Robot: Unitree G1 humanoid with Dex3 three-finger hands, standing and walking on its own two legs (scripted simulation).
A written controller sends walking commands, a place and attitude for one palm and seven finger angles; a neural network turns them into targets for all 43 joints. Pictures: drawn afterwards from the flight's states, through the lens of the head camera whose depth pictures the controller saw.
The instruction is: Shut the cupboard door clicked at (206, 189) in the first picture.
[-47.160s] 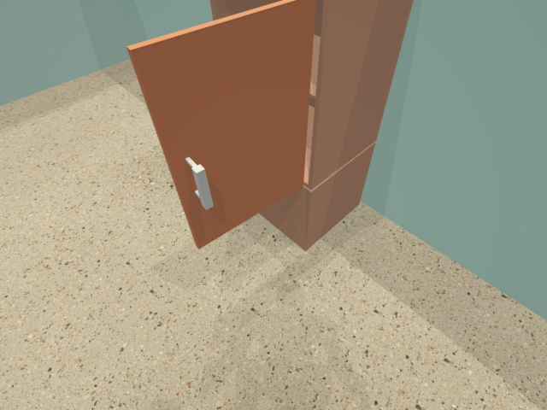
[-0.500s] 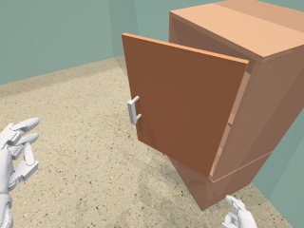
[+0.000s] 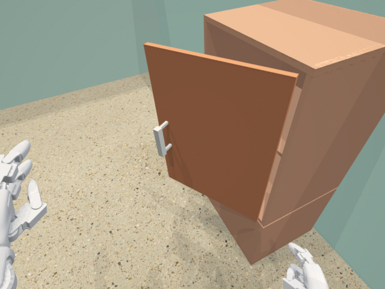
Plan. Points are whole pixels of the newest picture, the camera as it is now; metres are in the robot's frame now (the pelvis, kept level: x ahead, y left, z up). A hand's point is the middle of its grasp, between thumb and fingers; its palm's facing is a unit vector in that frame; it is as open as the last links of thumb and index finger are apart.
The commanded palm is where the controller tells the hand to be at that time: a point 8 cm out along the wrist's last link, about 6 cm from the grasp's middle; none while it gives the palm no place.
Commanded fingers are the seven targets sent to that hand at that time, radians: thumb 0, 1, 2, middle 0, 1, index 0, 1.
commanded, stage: step back with the hand held close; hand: left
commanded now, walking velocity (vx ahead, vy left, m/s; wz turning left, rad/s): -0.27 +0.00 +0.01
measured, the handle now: (163, 138) +0.62 +0.19 -0.08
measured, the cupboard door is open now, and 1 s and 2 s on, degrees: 31 31 31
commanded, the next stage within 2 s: stop stepping back and stand still in 1.38 s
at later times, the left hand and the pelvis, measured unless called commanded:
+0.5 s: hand (23, 220) +0.17 +0.29 +0.16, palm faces +0.38 -0.78 -0.50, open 7.4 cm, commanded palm +0.11 +0.32 +0.17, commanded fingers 0.00 0.90 0.90 -0.20 -0.30 -0.20 -0.30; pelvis -0.03 +0.02 -0.01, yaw -1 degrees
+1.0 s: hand out of the picture +0.09 +0.29 +0.16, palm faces +0.47 -0.76 -0.45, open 7.4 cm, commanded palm +0.02 +0.33 +0.17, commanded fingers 0.00 0.90 0.90 -0.20 -0.30 -0.20 -0.30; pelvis -0.10 +0.02 -0.02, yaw +3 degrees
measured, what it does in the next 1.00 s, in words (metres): shifts its weight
